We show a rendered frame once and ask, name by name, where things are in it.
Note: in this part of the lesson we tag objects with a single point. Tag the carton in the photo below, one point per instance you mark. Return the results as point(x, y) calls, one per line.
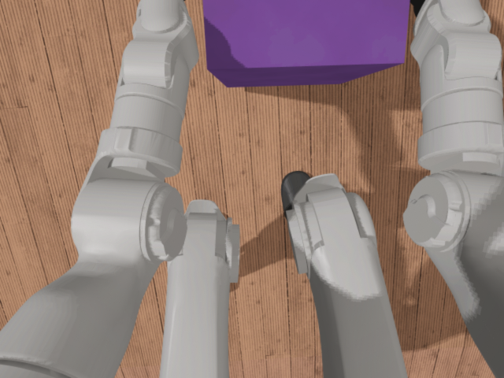
point(261, 43)

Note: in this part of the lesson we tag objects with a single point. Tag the robot left thigh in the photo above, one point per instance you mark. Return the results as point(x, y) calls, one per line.
point(195, 340)

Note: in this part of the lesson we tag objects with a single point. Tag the left robot forearm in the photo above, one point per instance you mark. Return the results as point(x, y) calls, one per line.
point(142, 141)

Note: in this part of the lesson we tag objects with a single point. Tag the right robot forearm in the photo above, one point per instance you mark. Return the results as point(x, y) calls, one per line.
point(461, 88)

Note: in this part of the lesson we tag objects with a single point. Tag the robot left upper arm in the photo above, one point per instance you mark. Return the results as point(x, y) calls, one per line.
point(80, 325)

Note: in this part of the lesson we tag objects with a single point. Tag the right robot shin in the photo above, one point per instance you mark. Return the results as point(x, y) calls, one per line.
point(359, 208)

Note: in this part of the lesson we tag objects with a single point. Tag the robot right upper arm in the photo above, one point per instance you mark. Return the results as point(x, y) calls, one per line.
point(458, 217)

